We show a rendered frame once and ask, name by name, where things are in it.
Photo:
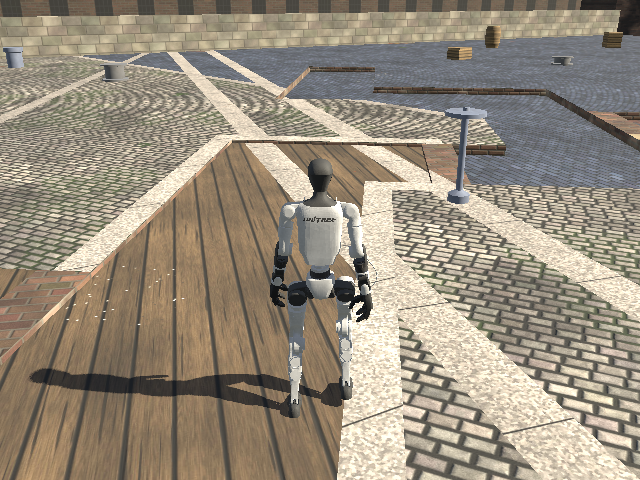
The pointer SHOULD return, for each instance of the right robot upper arm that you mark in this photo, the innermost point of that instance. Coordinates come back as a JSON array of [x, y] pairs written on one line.
[[351, 212]]

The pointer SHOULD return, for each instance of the robot right forearm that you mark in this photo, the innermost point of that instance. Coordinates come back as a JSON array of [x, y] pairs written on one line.
[[362, 273]]

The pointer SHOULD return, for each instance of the left robot upper arm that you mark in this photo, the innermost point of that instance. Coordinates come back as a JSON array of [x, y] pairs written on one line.
[[288, 212]]

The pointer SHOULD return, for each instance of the robot left forearm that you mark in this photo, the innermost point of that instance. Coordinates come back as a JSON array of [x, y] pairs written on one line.
[[279, 267]]

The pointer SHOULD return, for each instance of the robot right hand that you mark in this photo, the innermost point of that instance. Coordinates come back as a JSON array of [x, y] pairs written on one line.
[[366, 308]]

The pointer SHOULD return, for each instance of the robot left hand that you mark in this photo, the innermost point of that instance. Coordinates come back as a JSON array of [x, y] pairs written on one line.
[[274, 294]]

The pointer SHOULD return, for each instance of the robot right thigh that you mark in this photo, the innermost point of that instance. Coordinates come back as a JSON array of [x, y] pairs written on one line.
[[344, 292]]

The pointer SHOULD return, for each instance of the robot left shin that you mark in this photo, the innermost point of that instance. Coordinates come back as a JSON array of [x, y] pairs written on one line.
[[294, 371]]

